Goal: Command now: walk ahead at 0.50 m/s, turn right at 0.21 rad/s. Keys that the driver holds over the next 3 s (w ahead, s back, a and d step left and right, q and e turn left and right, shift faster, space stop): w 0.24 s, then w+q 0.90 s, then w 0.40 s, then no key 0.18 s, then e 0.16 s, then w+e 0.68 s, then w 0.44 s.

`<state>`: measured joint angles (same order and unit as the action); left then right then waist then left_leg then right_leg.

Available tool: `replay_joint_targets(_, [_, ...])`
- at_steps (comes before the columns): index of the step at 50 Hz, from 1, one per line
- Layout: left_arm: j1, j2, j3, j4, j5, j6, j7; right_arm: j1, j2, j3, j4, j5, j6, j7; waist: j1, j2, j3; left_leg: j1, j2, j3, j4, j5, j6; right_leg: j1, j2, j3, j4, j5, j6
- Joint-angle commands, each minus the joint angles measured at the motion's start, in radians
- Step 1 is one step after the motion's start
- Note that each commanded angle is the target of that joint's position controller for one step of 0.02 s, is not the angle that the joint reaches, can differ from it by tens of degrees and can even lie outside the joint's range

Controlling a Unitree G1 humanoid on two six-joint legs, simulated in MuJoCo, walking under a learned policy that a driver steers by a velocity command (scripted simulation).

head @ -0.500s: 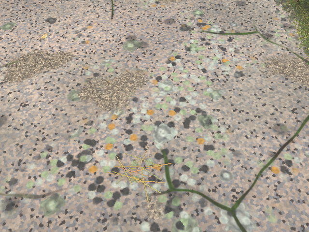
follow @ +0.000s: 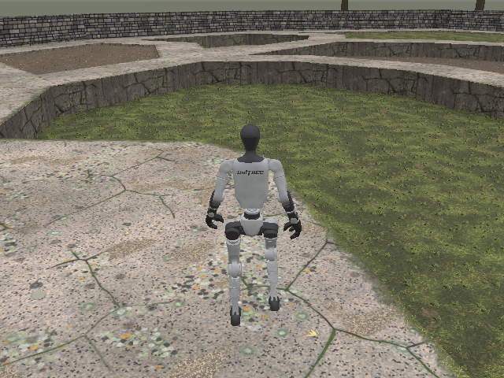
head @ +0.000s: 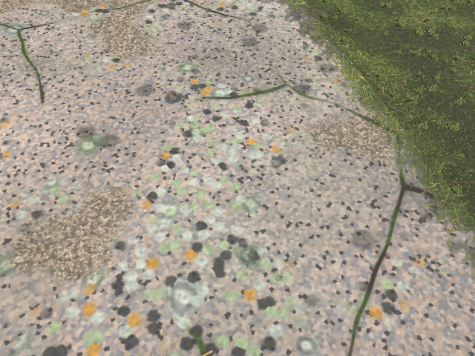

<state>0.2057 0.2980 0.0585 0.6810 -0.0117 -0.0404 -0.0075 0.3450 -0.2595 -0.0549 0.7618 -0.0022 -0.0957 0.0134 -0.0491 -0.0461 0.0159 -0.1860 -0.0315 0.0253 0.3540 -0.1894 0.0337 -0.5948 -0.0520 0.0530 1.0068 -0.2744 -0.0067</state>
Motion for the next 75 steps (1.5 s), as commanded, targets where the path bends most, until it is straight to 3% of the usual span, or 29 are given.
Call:
replay_joint_targets(1, [-0.061,0.012,-0.008,-0.074,0.006,-0.021,-0.009,-0.059,-0.169,-0.039,-0.057,0.01,-0.014,-0.003,0.014,0.128,0.003,0.035,0.245,-0.195,-0.201,0.151,0.184,-0.038,-0.039,-0.004,-0.188,0.136,0.008])
replay_joint_targets(8, [-0.22,0.042,-0.004,-0.117,-0.011,-0.037,-0.031,0.031,-0.215,-0.048,0.011,0.033,0.014,-0.004,-0.026,0.138,0.034,0.113,0.284,-0.153,-0.162,0.164,0.146,0.07,0.005,-0.04,-0.448,0.205,-0.019])
replay_joint_targets(11, [-0.07,0.096,0.026,-0.075,0.0,-0.039,-0.026,0.019,-0.214,-0.044,0.025,0.037,0.03,-0.011,0.074,0.124,-0.051,0.115,0.248,-0.093,0.035,0.423,0.097,0.334,0.054,-0.087,-0.538,0.177,-0.074])
replay_joint_targets(12, [0.082,0.146,0.05,-0.038,0.005,-0.037,-0.016,0.019,-0.178,-0.028,0.02,0.026,0.029,-0.014,0.143,0.092,-0.154,0.019,0.196,-0.041,0.244,0.415,0.06,0.562,0.003,-0.033,-0.526,0.188,-0.112])
replay_joint_targets(13, [0.218,0.255,0.073,-0.027,0.029,-0.031,-0.004,0.073,-0.086,0.006,-0.021,0.004,0.015,-0.011,0.162,-0.119,-0.309,-0.337,0.076,0.021,0.637,0.057,-0.014,0.937,-0.269,0.347,-0.532,0.15,-0.239])
replay_joint_targets(14, [0.253,0.226,0.066,-0.013,0.014,-0.026,-0.007,0.088,-0.085,0.011,-0.016,0.019,-0.001,-0.012,0.167,-0.227,-0.374,-0.53,0.006,-0.09,0.84,-0.394,-0.027,0.985,-0.362,0.642,-0.673,-0.016,-0.319])
replay_joint_targets(15, [0.206,0.165,0.045,-0.011,0.007,-0.03,-0.01,0.024,-0.175,-0.016,-0.023,0.044,-0.009,-0.008,0.17,-0.124,-0.228,-0.617,0.06,-0.143,0.919,-0.348,-0.016,0.87,-0.332,0.54,-0.699,-0.09,-0.278])
replay_joint_targets(18, [0.039,0.067,0.014,-0.014,0.016,-0.046,-0.017,-0.051,-0.158,-0.024,-0.03,0.027,0.012,-0.01,0.08,-0.064,-0.038,-0.537,0.157,-0.122,0.803,-0.126,-0.017,0.553,-0.215,0.237,-0.793,0.05,-0.202])
replay_joint_targets(23, [0.019,0.079,0.029,0.035,0.031,-0.08,-0.009,-0.052,-0.099,-0.021,-0.027,0.028,0.05,-0.014,0.038,-0.018,0.008,-0.516,0.154,-0.158,0.713,0.06,-0.052,0.459,-0.191,0.019,-0.873,0.321,-0.198])
replay_joint_targets(33, [0.133,0.143,0.046,0.124,0.004,-0.039,0.018,-0.333,-0.054,0.003,-0.154,0.023,0.041,0.044,0.134,0.021,0.092,-0.558,0.119,-0.021,0.287,0.217,0.006,0.677,-0.224,-0.191,-0.834,0.473,-0.145])
replay_joint_targets(36, [0.119,0.179,0.056,0.123,-0.002,-0.014,0.029,-0.309,-0.086,-0.013,-0.183,0.024,0.046,0.059,0.089,-0.025,0.033,-0.443,0.048,0.062,0.27,0.068,0.056,0.738,-0.23,-0.235,-0.682,0.879,-0.114])
replay_joint_targets(38, [0.1,0.201,0.06,0.115,-0.004,0.001,0.04,-0.124,-0.153,-0.051,-0.151,0.025,0.053,0.051,-0.023,-0.043,-0.083,-0.178,-0.03,0.096,0.246,0.02,0.109,0.692,-0.206,-0.261,-0.402,1.08,-0.084])
replay_joint_targets(39, [0.089,0.191,0.053,0.104,-0.004,-0.002,0.045,0.04,-0.215,-0.084,-0.114,0.026,0.06,0.033,-0.112,0.002,-0.166,0.108,-0.02,0.022,0.181,0.074,0.154,0.517,-0.166,-0.27,-0.152,0.918,-0.047])
replay_joint_targets(40, [0.169,0.062,0.013,0.056,0.031,-0.023,0.032,0.086,-0.326,-0.108,-0.103,0.028,0.064,0.014,-0.044,0.247,-0.255,0.486,0.239,-0.448,0.165,0.028,0.303,0.073,-0.012,-0.252,0.225,0.107,0.017])
replay_joint_targets(41, [0.147,0.064,-0.001,0.037,0.02,-0.067,0.014,0.092,-0.304,-0.093,-0.135,0.023,0.049,0.017,-0.045,0.229,-0.413,0.62,0.378,-0.883,-0.002,-0.072,0.424,-0.117,0.114,-0.01,0.409,-0.332,0.026])
replay_joint_targets(42, [0.028,0.134,0.02,0.007,-0.021,-0.091,0.0,0.074,-0.235,-0.073,-0.128,0.014,0.04,0.02,-0.083,0.145,-0.313,0.561,0.344,-0.747,-0.041,-0.066,0.356,-0.212,0.048,0.063,0.417,-0.253,0.006])
replay_joint_targets(43, [-0.01,0.125,0.014,-0.011,-0.027,-0.104,-0.002,0.022,-0.206,-0.064,-0.128,0.018,0.034,0.02,-0.048,0.099,-0.188,0.409,0.301,-0.601,-0.047,-0.005,0.315,-0.213,0.007,0.047,0.334,-0.165,-0.009])
replay_joint_targets(45, [0.002,0.127,0.024,0.007,0.013,-0.097,0.01,-0.096,-0.15,-0.046,-0.154,0.012,0.033,0.015,0.037,0.052,-0.078,0.149,0.221,-0.429,-0.078,0.177,0.265,-0.093,-0.056,0.036,0.174,-0.068,0.005])
replay_joint_targets(49, [0.014,0.088,0.019,0.001,0.03,-0.055,0.014,-0.11,-0.171,-0.051,-0.156,0.01,0.027,-0.004,0.074,0.084,-0.051,-0.044,0.168,-0.322,-0.127,0.319,0.27,-0.001,-0.053,0.004,0.022,0.025,0.069])
replay_joint_targets(54, [-0.186,0.046,-0.003,-0.047,0.02,-0.061,0.005,-0.043,-0.195,-0.058,-0.126,0.021,0.042,-0.026,-0.004,0.127,-0.021,-0.102,0.102,-0.27,-0.104,0.156,0.195,0.078,0.019,-0.008,-0.362,0.328,0.09])
replay_joint_targets(59, [-0.218,0.102,0.015,-0.061,0.003,-0.082,-0.017,0.007,-0.181,-0.055,-0.096,0.026,0.051,-0.032,-0.009,0.16,-0.026,0.017,0.172,-0.398,-0.004,0.049,0.169,0.131,0.033,0.033,-0.494,0.301,0.051])
replay_joint_targets(62, [-0.067,0.131,0.038,-0.023,0.014,-0.095,-0.015,0.0,-0.14,-0.043,-0.092,0.016,0.054,-0.029,0.07,0.177,-0.069,0.035,0.137,-0.393,0.147,0.172,0.123,0.334,0.037,-0.007,-0.554,0.221,-0.02])
replay_joint_targets(63, [0.057,0.173,0.05,-0.01,0.03,-0.1,-0.009,0.007,-0.09,-0.022,-0.103,0.006,0.052,-0.024,0.124,0.097,-0.185,-0.042,0.081,-0.327,0.386,0.108,0.088,0.547,-0.09,0.117,-0.543,0.193,-0.081])
replay_joint_targets(64, [0.176,0.274,0.078,0.029,0.039,-0.088,-0.01,0.154,-0.033,-0.004,-0.113,0.03,0.041,-0.024,0.087,-0.209,-0.311,-0.378,-0.071,-0.186,0.738,-0.212,0.004,0.882,-0.299,0.551,-0.615,0.009,-0.259])
replay_joint_targets(65, [0.212,0.205,0.066,0.05,0.006,-0.083,-0.022,0.148,-0.105,-0.012,-0.1,0.04,0.035,-0.028,0.113,-0.225,-0.283,-0.559,-0.044,-0.211,0.891,-0.389,-0.009,0.903,-0.348,0.778,-0.723,-0.279,-0.287])
replay_joint_targets(66, [0.16,0.14,0.046,0.039,0.0,-0.08,-0.021,0.034,-0.172,-0.03,-0.109,0.042,0.035,-0.028,0.135,-0.106,-0.14,-0.613,0.0,-0.226,0.941,-0.308,-0.004,0.79,-0.311,0.656,-0.742,-0.321,-0.241])
replay_joint_targets(68, [0.07,0.094,0.026,0.032,0.016,-0.066,-0.018,-0.094,-0.156,-0.027,-0.141,0.012,0.032,-0.026,0.107,-0.017,-0.015,-0.583,0.067,-0.162,0.865,-0.184,-0.004,0.582,-0.224,0.425,-0.764,-0.112,-0.207])
replay_joint_targets(71, [0.052,0.067,0.013,0.045,0.017,-0.07,-0.014,-0.071,-0.107,-0.022,-0.132,0.013,0.032,-0.015,0.063,-0.071,-0.017,-0.478,0.117,-0.12,0.743,-0.109,-0.013,0.481,-0.154,0.274,-0.813,0.092,-0.198])
replay_joint_targets(75, [0.091,0.122,0.026,0.078,0.004,-0.068,-0.005,-0.17,-0.066,-0.003,-0.162,0.005,0.028,-0.013,0.084,-0.035,-0.001,-0.5,0.133,-0.085,0.525,0.019,-0.038,0.482,-0.158,0.172,-0.857,0.245,-0.22])
